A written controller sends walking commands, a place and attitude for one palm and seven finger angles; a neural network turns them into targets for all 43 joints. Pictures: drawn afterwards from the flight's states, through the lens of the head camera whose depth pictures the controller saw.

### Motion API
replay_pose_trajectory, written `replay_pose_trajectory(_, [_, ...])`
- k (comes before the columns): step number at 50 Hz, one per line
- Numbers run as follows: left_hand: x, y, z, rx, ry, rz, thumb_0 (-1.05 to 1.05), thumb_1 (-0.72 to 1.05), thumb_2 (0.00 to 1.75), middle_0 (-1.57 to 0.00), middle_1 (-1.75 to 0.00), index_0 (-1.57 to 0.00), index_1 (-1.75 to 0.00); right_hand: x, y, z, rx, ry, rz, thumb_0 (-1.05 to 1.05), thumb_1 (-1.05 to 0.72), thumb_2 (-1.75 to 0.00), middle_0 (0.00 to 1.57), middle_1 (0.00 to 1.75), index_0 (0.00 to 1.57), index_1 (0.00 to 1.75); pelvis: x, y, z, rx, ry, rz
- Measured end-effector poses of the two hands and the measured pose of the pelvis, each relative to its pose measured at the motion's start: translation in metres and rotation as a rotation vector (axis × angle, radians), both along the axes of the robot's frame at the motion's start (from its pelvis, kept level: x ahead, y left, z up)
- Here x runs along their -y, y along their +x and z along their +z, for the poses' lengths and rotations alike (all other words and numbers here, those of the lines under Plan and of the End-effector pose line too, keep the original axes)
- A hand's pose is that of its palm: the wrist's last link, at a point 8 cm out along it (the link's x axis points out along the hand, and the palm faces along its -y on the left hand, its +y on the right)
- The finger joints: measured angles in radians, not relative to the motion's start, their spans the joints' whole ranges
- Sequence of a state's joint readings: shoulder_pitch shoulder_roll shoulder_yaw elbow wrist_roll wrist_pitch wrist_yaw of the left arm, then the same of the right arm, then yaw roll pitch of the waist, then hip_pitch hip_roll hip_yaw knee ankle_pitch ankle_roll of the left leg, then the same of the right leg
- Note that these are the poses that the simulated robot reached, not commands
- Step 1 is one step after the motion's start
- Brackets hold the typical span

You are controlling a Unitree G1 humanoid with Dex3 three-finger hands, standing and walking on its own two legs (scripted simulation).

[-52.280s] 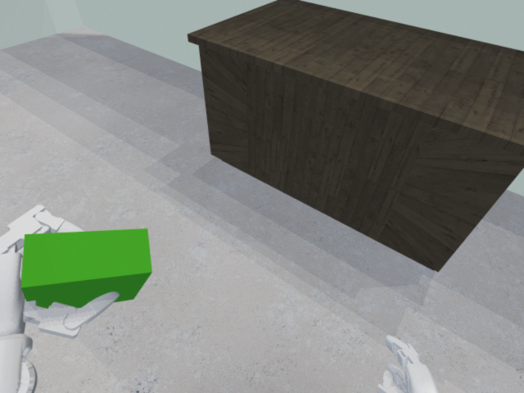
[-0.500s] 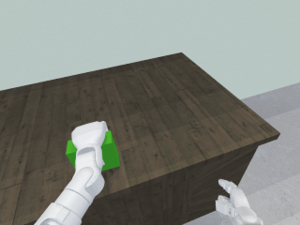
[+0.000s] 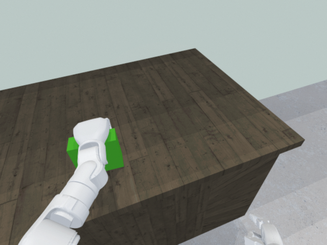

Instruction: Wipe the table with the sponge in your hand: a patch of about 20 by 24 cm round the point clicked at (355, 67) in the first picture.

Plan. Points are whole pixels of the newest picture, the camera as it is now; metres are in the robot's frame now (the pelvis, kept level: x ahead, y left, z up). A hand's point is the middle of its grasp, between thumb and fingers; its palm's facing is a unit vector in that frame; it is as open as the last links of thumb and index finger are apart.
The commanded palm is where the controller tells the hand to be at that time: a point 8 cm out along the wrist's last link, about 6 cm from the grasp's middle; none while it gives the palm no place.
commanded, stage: wipe forward along the middle lane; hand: left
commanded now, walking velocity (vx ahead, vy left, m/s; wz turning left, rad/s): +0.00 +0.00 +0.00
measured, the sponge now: (99, 157) +0.35 +0.23 +0.02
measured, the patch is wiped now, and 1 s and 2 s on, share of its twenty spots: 0.90 0.90 0.90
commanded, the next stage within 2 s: slide back across to the first lane in 0.68 s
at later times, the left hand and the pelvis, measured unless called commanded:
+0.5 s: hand (95, 131) +0.41 +0.25 +0.06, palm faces -0.06 -0.05 -1.00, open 9.6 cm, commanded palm +0.39 +0.25 +0.10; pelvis +0.00 +0.01 +0.00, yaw +0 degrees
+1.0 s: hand (87, 125) +0.43 +0.28 +0.07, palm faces -0.05 -0.04 -1.00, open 9.6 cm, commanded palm +0.40 +0.28 +0.12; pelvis +0.01 +0.03 +0.00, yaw -1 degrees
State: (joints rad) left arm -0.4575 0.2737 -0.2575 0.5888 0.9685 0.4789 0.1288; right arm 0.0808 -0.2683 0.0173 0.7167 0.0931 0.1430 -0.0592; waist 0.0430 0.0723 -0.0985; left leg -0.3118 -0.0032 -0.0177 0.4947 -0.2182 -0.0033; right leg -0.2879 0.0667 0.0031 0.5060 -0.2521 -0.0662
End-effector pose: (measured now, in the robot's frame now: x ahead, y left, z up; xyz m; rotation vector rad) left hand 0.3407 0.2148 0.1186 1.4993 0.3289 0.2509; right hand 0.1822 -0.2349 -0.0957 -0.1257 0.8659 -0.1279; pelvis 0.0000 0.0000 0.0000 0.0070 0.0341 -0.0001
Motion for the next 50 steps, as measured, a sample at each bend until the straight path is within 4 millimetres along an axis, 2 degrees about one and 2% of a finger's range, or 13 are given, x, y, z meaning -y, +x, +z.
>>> replay_pose_trajectory(11, [-0.009,0.020,0.001,-0.009,0.010,-0.001,0.00,-0.49,1.08,-0.77,-1.40,-0.80,-1.35,-0.004,-0.013,-0.005,-0.034,-0.006,-0.016,0.01,-0.90,-0.90,0.20,0.30,0.20,0.30,-0.004,-0.001,-0.001,-0.026,-0.005,0.002])
replay_pose_trajectory(27, [-0.031,0.056,0.000,-0.023,0.014,-0.001,0.01,-0.49,1.08,-0.77,-1.40,-0.81,-1.35,0.000,-0.046,-0.016,-0.150,-0.039,-0.071,0.01,-0.90,-0.90,0.20,0.30,0.20,0.30,-0.015,0.006,-0.001,-0.077,-0.014,-0.002])
replay_pose_trajectory(35, [-0.035,0.063,-0.001,-0.015,0.014,-0.006,0.01,-0.49,1.08,-0.77,-1.40,-0.81,-1.35,-0.005,-0.052,-0.019,-0.176,-0.035,-0.083,0.01,-0.90,-0.90,0.20,0.30,0.20,0.30,-0.023,0.009,-0.002,-0.088,-0.020,-0.006])
replay_pose_trajectory(44, [-0.048,0.074,0.001,-0.021,0.019,0.012,0.01,-0.49,1.08,-0.77,-1.40,-0.80,-1.35,-0.013,-0.055,-0.017,-0.174,-0.037,-0.084,0.01,-0.90,-0.90,0.20,0.30,0.20,0.30,-0.029,0.006,-0.003,-0.103,-0.023,-0.005])
replay_pose_trajectory(50, [-0.059,0.074,0.003,-0.013,0.018,0.016,0.01,-0.49,1.08,-0.76,-1.41,-0.80,-1.36,-0.016,-0.060,-0.018,-0.182,-0.034,-0.095,0.01,-0.90,-0.90,0.20,0.30,0.20,0.30,-0.033,0.009,-0.002,-0.104,-0.024,-0.009])
